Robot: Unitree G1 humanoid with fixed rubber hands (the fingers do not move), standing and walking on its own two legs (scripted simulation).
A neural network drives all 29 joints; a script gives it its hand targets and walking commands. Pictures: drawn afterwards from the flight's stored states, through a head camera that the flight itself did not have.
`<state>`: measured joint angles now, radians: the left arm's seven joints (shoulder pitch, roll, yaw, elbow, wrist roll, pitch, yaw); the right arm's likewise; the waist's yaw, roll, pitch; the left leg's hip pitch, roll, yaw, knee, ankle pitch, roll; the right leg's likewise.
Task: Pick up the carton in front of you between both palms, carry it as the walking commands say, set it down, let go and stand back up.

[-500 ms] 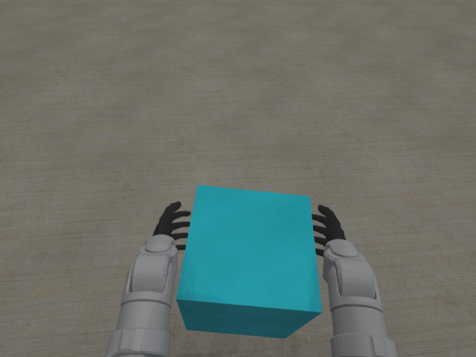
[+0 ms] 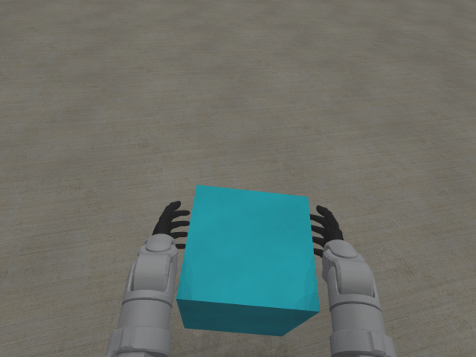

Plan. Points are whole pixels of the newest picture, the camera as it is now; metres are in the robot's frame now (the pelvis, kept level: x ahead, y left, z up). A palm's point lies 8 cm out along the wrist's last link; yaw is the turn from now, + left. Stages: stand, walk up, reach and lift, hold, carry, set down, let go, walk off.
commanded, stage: hold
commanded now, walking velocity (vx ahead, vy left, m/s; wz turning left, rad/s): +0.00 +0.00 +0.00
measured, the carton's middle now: (242, 266) +0.29 +0.00 -0.06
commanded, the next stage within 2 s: set down in 0.48 s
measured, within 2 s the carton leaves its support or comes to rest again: neither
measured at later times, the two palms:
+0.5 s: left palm (142, 236) +0.29 +0.18 +0.04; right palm (313, 243) +0.29 -0.12 +0.05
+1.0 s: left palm (153, 254) +0.33 +0.19 -0.10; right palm (289, 254) +0.34 -0.10 -0.08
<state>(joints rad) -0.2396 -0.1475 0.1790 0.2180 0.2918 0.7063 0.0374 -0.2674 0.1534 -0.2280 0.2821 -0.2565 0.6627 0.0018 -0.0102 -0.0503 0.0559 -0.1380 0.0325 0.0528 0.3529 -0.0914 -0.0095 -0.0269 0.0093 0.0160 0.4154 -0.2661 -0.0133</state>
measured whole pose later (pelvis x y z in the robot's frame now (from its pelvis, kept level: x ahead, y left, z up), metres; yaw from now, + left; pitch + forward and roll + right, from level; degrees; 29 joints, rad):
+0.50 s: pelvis +0.00 +0.04 +0.00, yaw -2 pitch -8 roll +0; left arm -0.29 -0.16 0.23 0.26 0.31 0.72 0.01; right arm -0.32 0.17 -0.30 0.35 -0.31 0.65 0.04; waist 0.00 -0.06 0.05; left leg -0.11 -0.01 0.10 0.35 -0.10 0.04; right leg -0.01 -0.03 0.08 0.40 -0.26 -0.01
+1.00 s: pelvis -0.02 +0.02 -0.04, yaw +1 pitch +12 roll -1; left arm -0.57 -0.10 0.43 0.57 0.41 0.28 -0.06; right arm -0.56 0.25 -0.50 0.54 -0.39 0.26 -0.05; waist 0.02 -0.07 0.12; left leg -0.74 0.03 0.02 0.70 -0.17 0.02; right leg -0.61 0.02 0.02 0.75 -0.35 0.01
